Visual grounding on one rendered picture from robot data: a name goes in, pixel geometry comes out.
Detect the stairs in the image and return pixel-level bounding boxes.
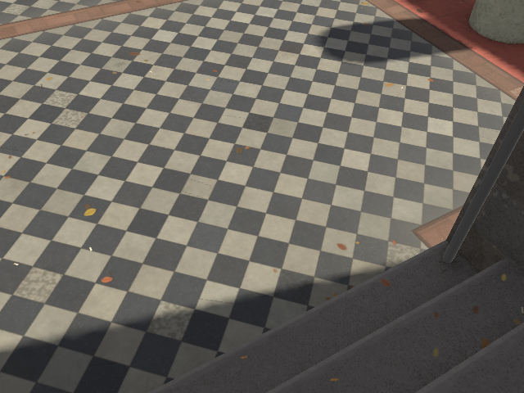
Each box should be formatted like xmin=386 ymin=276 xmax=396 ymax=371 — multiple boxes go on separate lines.
xmin=147 ymin=240 xmax=524 ymax=393

